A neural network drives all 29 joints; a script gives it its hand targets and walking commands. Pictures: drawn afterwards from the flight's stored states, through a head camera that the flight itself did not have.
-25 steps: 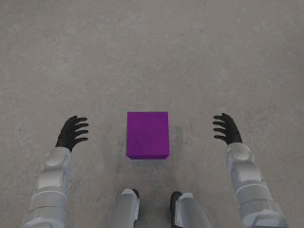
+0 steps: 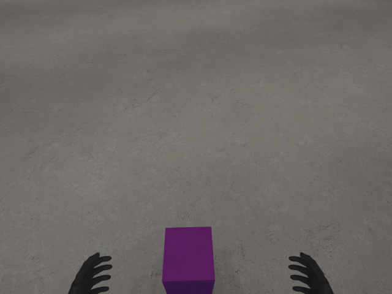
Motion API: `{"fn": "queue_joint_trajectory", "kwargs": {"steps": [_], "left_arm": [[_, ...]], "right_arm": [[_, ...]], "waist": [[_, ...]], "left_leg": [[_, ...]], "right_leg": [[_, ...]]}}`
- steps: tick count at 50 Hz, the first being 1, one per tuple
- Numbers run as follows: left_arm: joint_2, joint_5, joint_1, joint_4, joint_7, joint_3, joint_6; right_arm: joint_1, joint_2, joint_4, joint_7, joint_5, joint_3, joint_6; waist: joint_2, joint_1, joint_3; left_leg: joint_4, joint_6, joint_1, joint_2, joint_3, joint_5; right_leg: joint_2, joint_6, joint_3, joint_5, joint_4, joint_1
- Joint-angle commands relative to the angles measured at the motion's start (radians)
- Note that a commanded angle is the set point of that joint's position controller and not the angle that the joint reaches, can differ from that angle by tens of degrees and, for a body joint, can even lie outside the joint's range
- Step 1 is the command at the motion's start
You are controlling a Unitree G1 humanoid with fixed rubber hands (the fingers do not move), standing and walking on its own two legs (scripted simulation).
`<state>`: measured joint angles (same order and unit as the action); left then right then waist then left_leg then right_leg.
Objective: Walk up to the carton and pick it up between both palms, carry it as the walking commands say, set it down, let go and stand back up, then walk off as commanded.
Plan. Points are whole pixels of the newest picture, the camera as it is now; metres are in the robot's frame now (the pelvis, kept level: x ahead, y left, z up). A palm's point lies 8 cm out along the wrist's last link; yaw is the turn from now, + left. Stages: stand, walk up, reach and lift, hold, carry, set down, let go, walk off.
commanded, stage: let go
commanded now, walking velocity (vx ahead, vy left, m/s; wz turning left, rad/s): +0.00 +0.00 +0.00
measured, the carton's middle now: (189, 261) +0.41 +0.06 -0.64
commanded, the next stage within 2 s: stand in 0.42 s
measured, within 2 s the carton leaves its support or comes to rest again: neither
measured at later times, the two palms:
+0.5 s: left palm out of the picture +0.14 +0.27 -0.06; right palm out of the picture +0.15 -0.24 -0.07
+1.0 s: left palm out of the picture +0.15 +0.30 -0.07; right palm out of the picture +0.17 -0.25 -0.09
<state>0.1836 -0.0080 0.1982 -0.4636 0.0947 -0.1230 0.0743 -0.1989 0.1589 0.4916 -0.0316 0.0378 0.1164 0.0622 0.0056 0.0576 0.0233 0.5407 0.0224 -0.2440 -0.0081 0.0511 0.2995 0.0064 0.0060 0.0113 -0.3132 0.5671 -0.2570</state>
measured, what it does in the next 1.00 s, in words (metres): stands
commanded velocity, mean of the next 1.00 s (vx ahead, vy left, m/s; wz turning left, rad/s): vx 0.00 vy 0.00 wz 0.00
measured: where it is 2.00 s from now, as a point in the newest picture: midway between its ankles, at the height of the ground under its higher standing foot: outside the picture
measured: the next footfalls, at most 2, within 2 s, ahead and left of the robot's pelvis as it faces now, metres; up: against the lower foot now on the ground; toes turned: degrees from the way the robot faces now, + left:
none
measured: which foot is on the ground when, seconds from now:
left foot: down 0.00-1.00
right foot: down 0.00-1.00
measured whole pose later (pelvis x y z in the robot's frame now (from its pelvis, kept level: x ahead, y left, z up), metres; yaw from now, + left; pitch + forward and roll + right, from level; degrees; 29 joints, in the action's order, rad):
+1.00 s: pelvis +0.02 +0.00 +0.00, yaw +0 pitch +0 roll +0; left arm 0.32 0.03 0.20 -0.63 -0.03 -0.12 0.04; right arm -0.20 0.22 0.65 0.01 0.04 0.10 0.04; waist 0.01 0.04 0.05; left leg 0.53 0.02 -0.19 -0.01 0.05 0.33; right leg 0.01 0.00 0.01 -0.34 0.55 -0.20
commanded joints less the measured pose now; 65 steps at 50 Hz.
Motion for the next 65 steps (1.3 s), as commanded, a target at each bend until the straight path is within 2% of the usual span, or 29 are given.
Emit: {"fn": "queue_joint_trajectory", "kwargs": {"steps": [1, 4, 7, 8, 12, 13, 14, 16, 17, 19, 20, 21, 22, 24, 27, 29, 30, 31, 32, 37, 38, 40, 42, 45, 54, 57, 58, 62, 65], "left_arm": [[0.133, -0.009, -0.054, 0.157, 0.006, 0.096, 0.017], [0.127, -0.010, -0.075, 0.161, 0.017, 0.091, 0.048], [0.146, 0.038, -0.085, 0.191, 0.012, 0.065, 0.068], [0.133, 0.014, -0.078, 0.155, 0.015, 0.086, 0.075], [0.134, 0.022, -0.097, 0.193, 0.012, 0.080, 0.085], [0.142, 0.010, -0.097, 0.198, 0.013, 0.089, 0.085], [0.145, 0.020, -0.109, 0.211, 0.004, 0.082, 0.091], [0.144, 0.017, -0.113, 0.192, -0.003, 0.079, 0.111], [0.138, 0.008, -0.131, 0.214, -0.012, 0.082, 0.124], [0.133, 0.006, -0.116, 0.209, -0.024, 0.081, 0.145], [0.121, -0.001, -0.081, 0.197, -0.035, 0.091, 0.160], [0.255, 0.051, -0.030, 0.065, -0.084, 0.002, 0.071], [0.277, 0.068, -0.032, 0.042, -0.096, -0.004, 0.032], [0.259, 0.072, -0.049, 0.026, -0.102, -0.007, 0.001], [0.251, 0.064, -0.067, -0.009, -0.103, -0.003, -0.031], [0.253, 0.062, -0.048, -0.025, -0.105, 0.001, -0.042], [0.252, 0.057, -0.041, -0.033, -0.103, 0.004, -0.048], [0.255, 0.054, -0.030, -0.052, -0.107, 0.006, -0.051], [0.261, 0.052, -0.013, -0.058, -0.116, 0.010, -0.049], [0.281, 0.040, -0.023, -0.091, -0.126, 0.007, -0.049], [0.281, 0.040, -0.022, -0.089, -0.127, 0.015, -0.047], [0.273, 0.038, -0.011, -0.099, -0.122, 0.018, -0.055], [0.275, 0.037, 0.010, -0.121, -0.134, 0.016, -0.051], [0.288, 0.050, 0.001, -0.125, -0.131, 0.011, -0.059], [0.297, 0.057, -0.030, -0.145, -0.123, 0.008, -0.073], [0.300, 0.060, -0.052, -0.155, -0.120, 0.007, -0.081], [0.304, 0.057, -0.048, -0.161, -0.121, 0.009, -0.080], [0.293, 0.057, -0.041, -0.162, -0.119, 0.012, -0.087], [0.284, 0.054, -0.015, -0.185, -0.125, 0.014, -0.093]], "right_arm": [[0.006, 0.111, -0.166, -0.018, -0.027, -0.057, 0.027], [0.023, 0.114, -0.152, -0.023, -0.017, -0.050, 0.061], [0.053, 0.132, -0.206, -0.035, -0.002, -0.042, 0.084], [0.062, 0.132, -0.201, -0.039, -0.010, -0.061, 0.081], [0.058, 0.137, -0.196, -0.043, -0.010, -0.052, 0.098], [0.048, 0.129, -0.195, -0.042, -0.011, -0.050, 0.098], [0.066, 0.134, -0.206, -0.038, -0.025, -0.059, 0.091], [0.074, 0.143, -0.198, -0.035, -0.023, -0.053, 0.087], [0.065, 0.144, -0.169, -0.025, -0.017, -0.054, 0.092], [0.051, 0.148, -0.173, -0.022, -0.022, -0.056, 0.084], [0.019, 0.145, -0.163, -0.016, -0.016, -0.065, 0.085], [0.033, 0.259, -0.020, 0.024, 0.035, -0.020, 0.037], [0.039, 0.263, 0.001, 0.036, 0.036, -0.009, 0.014], [0.029, 0.250, 0.031, 0.034, 0.039, -0.010, -0.016], [0.043, 0.260, 0.062, 0.038, 0.035, -0.009, -0.042], [0.044, 0.282, 0.077, 0.038, 0.029, -0.005, -0.049], [0.069, 0.267, 0.082, 0.042, 0.027, -0.009, -0.050], [0.056, 0.268, 0.096, 0.045, 0.025, -0.008, -0.044], [0.031, 0.275, 0.096, 0.045, 0.018, -0.008, -0.048], [0.036, 0.284, 0.119, 0.053, 0.013, -0.010, -0.051], [0.035, 0.289, 0.123, 0.053, 0.005, -0.003, -0.050], [0.023, 0.287, 0.132, 0.057, 0.012, -0.002, -0.040], [0.036, 0.291, 0.135, 0.062, 0.019, 0.002, -0.044], [0.014, 0.293, 0.143, 0.055, 0.012, 0.000, -0.048], [0.034, 0.298, 0.131, 0.051, 0.019, 0.003, -0.066], [0.034, 0.288, 0.131, 0.052, 0.017, 0.000, -0.071], [0.050, 0.303, 0.131, 0.048, 0.013, 0.005, -0.075], [0.019, 0.294, 0.139, 0.055, 0.013, 0.001, -0.075], [0.012, 0.274, 0.139, 0.053, 0.014, -0.007, -0.081]], "waist": [[-0.043, -0.097, 0.039], [0.027, -0.120, 0.084], [-0.034, -0.089, 0.104], [0.008, -0.111, 0.137], [-0.063, -0.114, 0.093], [-0.027, -0.125, 0.106], [-0.082, -0.106, 0.123], [-0.041, -0.099, 0.085], [-0.009, -0.124, 0.133], [-0.068, -0.104, 0.075], [-0.059, -0.102, 0.076], [0.030, -0.011, 0.082], [0.066, -0.031, 0.078], [0.075, -0.047, 0.051], [-0.013, -0.045, -0.047], [-0.010, -0.034, -0.057], [-0.049, -0.036, -0.050], [0.008, -0.031, -0.085], [-0.020, -0.050, -0.110], [0.017, -0.046, -0.143], [-0.032, -0.054, -0.152], [-0.041, -0.047, -0.163], [0.016, -0.043, -0.151], [-0.034, -0.058, -0.136], [-0.024, -0.047, -0.088], [-0.008, -0.055, -0.063], [-0.052, -0.054, -0.078], [-0.047, -0.059, -0.097], [0.015, -0.051, -0.106]], "left_leg": [[-0.158, -0.010, 0.055, -0.041, -0.085, -0.158], [-0.165, -0.017, 0.051, -0.042, -0.087, -0.123], [-0.179, -0.018, 0.056, -0.046, -0.096, -0.028], [-0.174, -0.020, 0.053, -0.044, -0.096, -0.034], [-0.175, -0.018, 0.048, -0.038, -0.089, -0.020], [-0.180, -0.021, 0.034, -0.030, -0.077, -0.024], [-0.167, -0.019, 0.005, -0.029, -0.075, -0.016], [-0.158, -0.025, 0.005, -0.034, -0.074, -0.007], [-0.170, -0.025, -0.025, -0.028, -0.071, 0.031], [-0.151, -0.020, -0.008, -0.032, -0.072, 0.007], [-0.147, -0.024, -0.022, -0.025, -0.068, -0.017], [-0.132, -0.005, -0.105, -0.011, -0.019, 0.066], [-0.123, -0.022, -0.067, -0.005, -0.011, 0.165], [-0.074, -0.017, -0.019, -0.008, -0.007, 0.175], [-0.116, -0.015, -0.013, 0.022, 0.007, 0.057], [-0.132, -0.015, -0.004, 0.037, 0.030, -0.030], [-0.106, -0.008, -0.012, 0.042, 0.017, -0.129], [-0.084, -0.006, 0.028, 0.047, 0.004, -0.219], [-0.052, -0.010, 0.052, 0.047, 0.007, -0.263], [-0.028, -0.006, 0.075, 0.054, -0.010, -0.494], [-0.030, -0.004, 0.097, 0.055, -0.014, -0.498], [-0.033, 0.009, 0.095, 0.059, -0.027, -0.526], [-0.037, -0.006, 0.116, 0.060, -0.010, -0.490], [-0.051, -0.010, 0.122, 0.058, -0.004, -0.427], [-0.083, -0.027, 0.068, 0.057, 0.027, -0.264], [-0.105, -0.029, 0.049, 0.060, 0.031, -0.259], [-0.094, -0.022, 0.072, 0.064, 0.023, -0.252], [-0.085, -0.029, 0.073, 0.066, 0.030, -0.298], [-0.081, -0.034, 0.103, 0.076, 0.042, -0.346]], "right_leg": [[-0.055, 0.008, -0.029, 0.184, -0.180, 0.122], [-0.052, 0.015, -0.030, 0.162, -0.197, 0.141], [-0.051, 0.011, -0.036, 0.081, -0.192, 0.177], [-0.053, 0.014, -0.027, 0.060, -0.204, 0.139], [-0.058, 0.003, -0.034, 0.076, -0.174, 0.189], [-0.065, 0.008, -0.036, 0.060, -0.169, 0.195], [-0.061, 0.005, -0.037, 0.081, -0.161, 0.194], [-0.056, 0.008, -0.036, 0.070, -0.158, 0.201], [-0.063, 0.019, -0.045, 0.069, -0.143, 0.195], [-0.058, 0.011, -0.042, 0.082, -0.131, 0.198], [-0.065, 0.013, -0.048, 0.104, -0.114, 0.202], [0.008, 0.024, 0.006, -0.044, -0.135, 0.044], [0.026, 0.015, 0.062, -0.206, -0.175, -0.013], [0.049, -0.007, 0.110, -0.303, -0.201, -0.085], [0.034, 0.005, 0.068, -0.072, -0.130, 0.020], [0.020, 0.016, 0.046, 0.015, -0.104, 0.034], [0.032, 0.020, 0.052, 0.060, -0.110, 0.047], [0.035, 0.017, 0.049, 0.136, -0.102, 0.052], [0.052, 0.012, 0.061, 0.229, -0.095, 0.074], [0.055, 0.011, 0.039, 0.466, -0.049, 0.123], [0.063, 0.004, 0.042, 0.494, -0.050, 0.121], [0.063, 0.004, 0.034, 0.492, -0.045, 0.136], [0.059, 0.007, 0.035, 0.481, -0.058, 0.133], [0.058, 0.002, 0.049, 0.404, -0.066, 0.104], [0.059, -0.009, 0.066, 0.251, -0.110, 0.089], [0.064, -0.016, 0.060, 0.257, -0.103, 0.090], [0.067, -0.014, 0.076, 0.259, -0.120, 0.085], [0.072, -0.018, 0.063, 0.281, -0.103, 0.108], [0.075, -0.019, 0.080, 0.368, -0.101, 0.119]]}}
